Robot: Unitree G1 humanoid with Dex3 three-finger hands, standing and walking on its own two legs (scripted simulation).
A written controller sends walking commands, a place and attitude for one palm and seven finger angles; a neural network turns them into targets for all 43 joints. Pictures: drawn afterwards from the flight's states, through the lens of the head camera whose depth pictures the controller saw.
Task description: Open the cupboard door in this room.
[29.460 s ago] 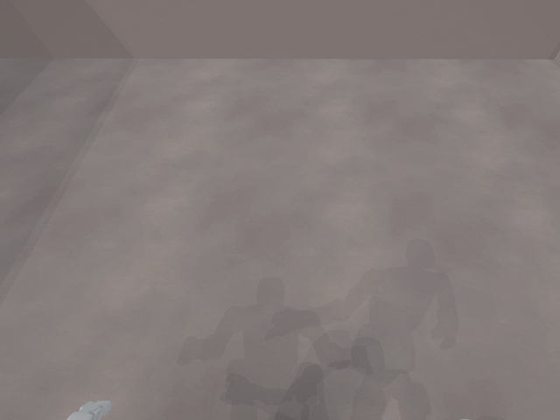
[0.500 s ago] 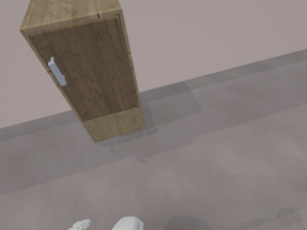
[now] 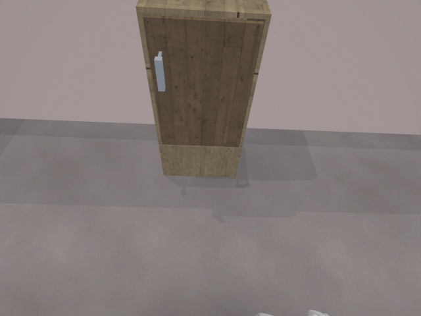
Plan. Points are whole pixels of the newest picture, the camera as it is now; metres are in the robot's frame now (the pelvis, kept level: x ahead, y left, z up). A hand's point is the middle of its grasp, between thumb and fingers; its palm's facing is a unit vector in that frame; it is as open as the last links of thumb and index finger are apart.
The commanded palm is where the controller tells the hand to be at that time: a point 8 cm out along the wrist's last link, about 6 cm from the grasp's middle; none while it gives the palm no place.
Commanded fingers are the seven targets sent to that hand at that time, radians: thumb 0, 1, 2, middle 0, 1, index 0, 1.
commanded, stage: take the last steps up to it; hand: left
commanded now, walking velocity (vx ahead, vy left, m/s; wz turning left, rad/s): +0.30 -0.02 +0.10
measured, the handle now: (161, 71) +0.86 +0.26 -0.05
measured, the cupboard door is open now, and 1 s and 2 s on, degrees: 0 0 0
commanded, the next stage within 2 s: come to a stop and stand still in 0.94 s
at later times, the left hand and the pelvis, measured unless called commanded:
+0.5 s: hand out of the picture +0.02 +0.11 -0.15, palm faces +0.12 -0.97 -0.21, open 7.3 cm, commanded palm none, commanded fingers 0.00 0.90 0.90 -0.20 -0.30 -0.20 -0.30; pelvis +0.08 -0.05 +0.01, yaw +4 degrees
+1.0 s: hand (136, 242) +0.29 +0.21 -0.17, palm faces +0.11 -0.97 -0.21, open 7.4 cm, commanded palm none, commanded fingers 0.00 0.90 0.90 -0.20 -0.30 -0.20 -0.30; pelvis +0.26 +0.02 +0.00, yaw +3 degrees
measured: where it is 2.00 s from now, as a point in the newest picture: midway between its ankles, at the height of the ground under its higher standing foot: (198, 292)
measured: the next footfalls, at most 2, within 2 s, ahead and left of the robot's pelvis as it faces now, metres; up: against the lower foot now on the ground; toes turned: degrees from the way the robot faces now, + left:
right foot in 0.22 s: +0.07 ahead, -0.13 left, +0.00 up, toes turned -6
left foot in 0.74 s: +0.28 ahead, +0.13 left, +0.00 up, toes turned +12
